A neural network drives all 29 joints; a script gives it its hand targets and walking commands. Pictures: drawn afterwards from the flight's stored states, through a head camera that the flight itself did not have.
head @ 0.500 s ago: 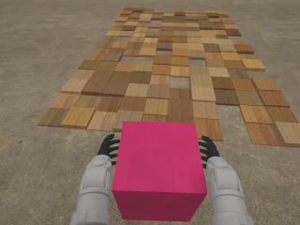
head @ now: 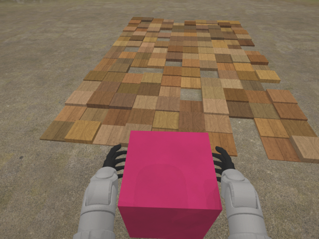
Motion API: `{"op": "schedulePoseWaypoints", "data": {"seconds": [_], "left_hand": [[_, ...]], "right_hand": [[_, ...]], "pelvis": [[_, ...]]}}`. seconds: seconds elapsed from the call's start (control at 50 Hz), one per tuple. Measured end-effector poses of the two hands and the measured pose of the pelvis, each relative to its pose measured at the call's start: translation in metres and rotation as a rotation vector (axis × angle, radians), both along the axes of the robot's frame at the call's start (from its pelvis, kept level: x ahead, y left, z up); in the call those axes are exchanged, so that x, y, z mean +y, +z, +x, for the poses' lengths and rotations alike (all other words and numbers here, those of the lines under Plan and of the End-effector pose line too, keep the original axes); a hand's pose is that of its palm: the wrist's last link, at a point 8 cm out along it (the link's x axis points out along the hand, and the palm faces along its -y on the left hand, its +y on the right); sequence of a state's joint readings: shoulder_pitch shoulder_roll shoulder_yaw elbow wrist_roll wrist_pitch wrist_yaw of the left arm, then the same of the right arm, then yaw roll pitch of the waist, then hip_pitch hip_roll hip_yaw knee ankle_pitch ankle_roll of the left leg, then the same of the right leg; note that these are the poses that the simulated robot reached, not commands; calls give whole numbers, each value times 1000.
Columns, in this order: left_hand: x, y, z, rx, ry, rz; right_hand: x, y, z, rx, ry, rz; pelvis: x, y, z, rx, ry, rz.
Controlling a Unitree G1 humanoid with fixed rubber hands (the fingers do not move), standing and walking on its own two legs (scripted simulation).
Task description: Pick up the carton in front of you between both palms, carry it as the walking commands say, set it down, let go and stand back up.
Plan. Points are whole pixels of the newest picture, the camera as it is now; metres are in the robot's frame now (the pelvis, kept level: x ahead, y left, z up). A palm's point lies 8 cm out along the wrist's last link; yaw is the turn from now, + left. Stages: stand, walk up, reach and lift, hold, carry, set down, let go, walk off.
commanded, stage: hold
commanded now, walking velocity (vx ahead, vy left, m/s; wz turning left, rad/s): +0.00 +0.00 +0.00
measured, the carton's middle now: (167, 187) +0.29 +0.00 -0.03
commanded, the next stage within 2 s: carry in 0.92 s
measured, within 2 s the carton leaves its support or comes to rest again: neither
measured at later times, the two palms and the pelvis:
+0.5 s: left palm (109, 172) +0.28 +0.15 +0.05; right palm (228, 174) +0.28 -0.15 +0.05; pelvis -0.01 +0.00 +0.00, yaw +0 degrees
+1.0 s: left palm (109, 170) +0.29 +0.15 +0.05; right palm (227, 172) +0.29 -0.15 +0.05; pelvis +0.00 +0.00 +0.00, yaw +1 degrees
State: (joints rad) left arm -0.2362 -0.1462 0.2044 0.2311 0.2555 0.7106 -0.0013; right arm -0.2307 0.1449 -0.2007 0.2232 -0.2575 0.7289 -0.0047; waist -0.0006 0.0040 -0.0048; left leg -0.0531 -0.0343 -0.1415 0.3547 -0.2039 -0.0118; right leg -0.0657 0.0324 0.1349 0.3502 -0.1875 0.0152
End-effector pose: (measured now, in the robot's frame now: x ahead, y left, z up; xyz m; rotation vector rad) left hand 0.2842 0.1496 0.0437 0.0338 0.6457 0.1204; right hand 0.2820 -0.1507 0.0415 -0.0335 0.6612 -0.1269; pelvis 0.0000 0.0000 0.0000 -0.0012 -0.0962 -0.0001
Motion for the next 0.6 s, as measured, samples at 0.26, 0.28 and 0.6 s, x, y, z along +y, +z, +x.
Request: {"op": "schedulePoseWaypoints", "data": {"seconds": [0.26, 0.28, 0.6], "left_hand": [[1, 6, -7, 15, 12, -8], [1, 6, -7, 14, 12, -8], [0, 7, -4, 7, 13, -9]], "right_hand": [[1, 6, -5, 14, -1, 7], [1, 6, -5, 13, -2, 8], [0, 7, -2, 6, -3, 9]], "pelvis": [[-1, -1, -10, -31, 1, 0], [-1, -1, -10, -31, 1, 0], [-2, -1, -10, -27, 1, 0]]}}
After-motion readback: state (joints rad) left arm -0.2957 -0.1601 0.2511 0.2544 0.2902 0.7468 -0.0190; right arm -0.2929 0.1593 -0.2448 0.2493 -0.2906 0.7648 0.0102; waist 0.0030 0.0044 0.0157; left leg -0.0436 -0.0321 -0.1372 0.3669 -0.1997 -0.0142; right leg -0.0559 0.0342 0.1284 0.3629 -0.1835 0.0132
